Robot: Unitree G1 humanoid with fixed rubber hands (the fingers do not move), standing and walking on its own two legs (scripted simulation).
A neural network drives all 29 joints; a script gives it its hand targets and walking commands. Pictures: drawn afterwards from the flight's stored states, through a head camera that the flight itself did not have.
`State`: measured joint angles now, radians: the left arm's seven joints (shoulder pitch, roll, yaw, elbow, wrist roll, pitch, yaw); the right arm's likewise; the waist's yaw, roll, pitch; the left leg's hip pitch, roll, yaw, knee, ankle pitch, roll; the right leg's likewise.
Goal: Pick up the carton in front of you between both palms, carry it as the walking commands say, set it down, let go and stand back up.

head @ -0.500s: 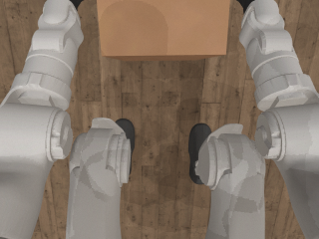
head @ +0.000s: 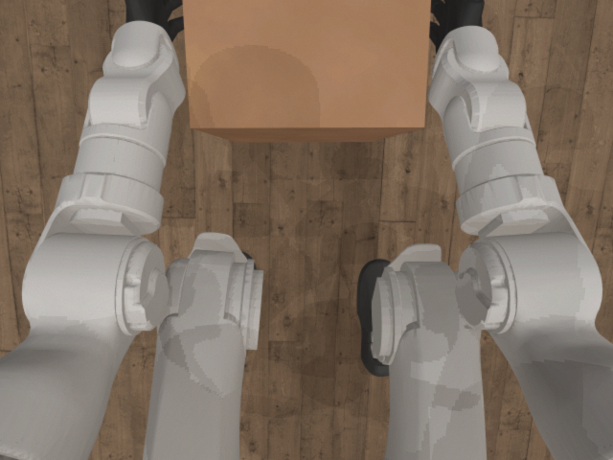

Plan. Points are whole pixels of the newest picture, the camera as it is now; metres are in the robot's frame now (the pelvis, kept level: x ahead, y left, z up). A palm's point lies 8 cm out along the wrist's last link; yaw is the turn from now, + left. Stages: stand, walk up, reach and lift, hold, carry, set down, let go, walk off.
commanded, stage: reach and lift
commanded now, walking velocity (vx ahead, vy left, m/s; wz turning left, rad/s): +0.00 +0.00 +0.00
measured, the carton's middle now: (305, 49) +0.53 +0.03 -0.21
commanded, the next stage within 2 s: none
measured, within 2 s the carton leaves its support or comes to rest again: neither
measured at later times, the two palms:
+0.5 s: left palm out of the picture +0.48 +0.17 +0.06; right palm out of the picture +0.49 -0.13 +0.06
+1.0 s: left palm out of the picture +0.44 +0.17 +0.21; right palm out of the picture +0.45 -0.13 +0.21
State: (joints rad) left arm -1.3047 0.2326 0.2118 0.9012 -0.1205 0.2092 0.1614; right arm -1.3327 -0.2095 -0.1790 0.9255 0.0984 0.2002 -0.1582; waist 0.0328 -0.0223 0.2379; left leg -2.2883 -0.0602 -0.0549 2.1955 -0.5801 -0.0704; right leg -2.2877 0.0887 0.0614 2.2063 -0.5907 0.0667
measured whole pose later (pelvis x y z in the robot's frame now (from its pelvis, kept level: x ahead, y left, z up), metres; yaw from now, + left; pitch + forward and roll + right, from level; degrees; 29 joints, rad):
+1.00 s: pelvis +0.04 +0.00 +0.25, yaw +1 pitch +33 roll +0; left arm -0.68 -0.06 0.40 0.64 0.18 0.34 0.05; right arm -0.68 0.09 -0.39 0.64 -0.18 0.33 -0.06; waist 0.02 -0.01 -0.24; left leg -1.45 -0.09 -0.12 1.35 -0.47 -0.05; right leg -1.44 0.11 0.12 1.36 -0.49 0.05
